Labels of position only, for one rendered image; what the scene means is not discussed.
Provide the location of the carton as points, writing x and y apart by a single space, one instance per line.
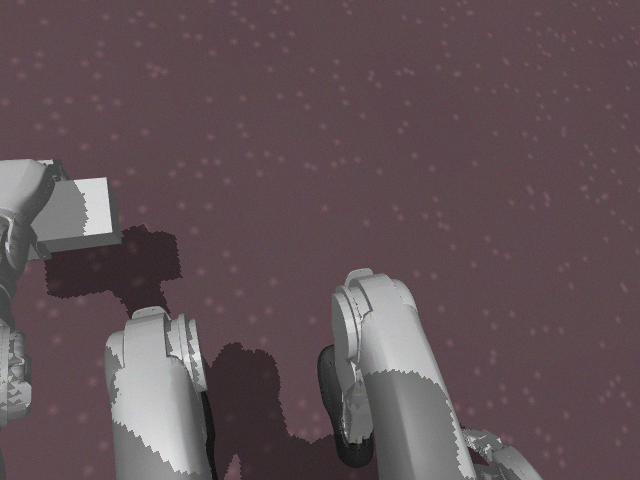
79 214

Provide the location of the left robot arm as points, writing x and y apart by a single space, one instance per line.
15 365

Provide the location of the left robot hand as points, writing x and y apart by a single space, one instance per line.
26 186

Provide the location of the left robot foot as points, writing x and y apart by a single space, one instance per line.
210 434

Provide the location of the right robot foot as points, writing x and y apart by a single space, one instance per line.
352 454

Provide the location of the right robot hand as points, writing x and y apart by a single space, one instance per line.
509 463

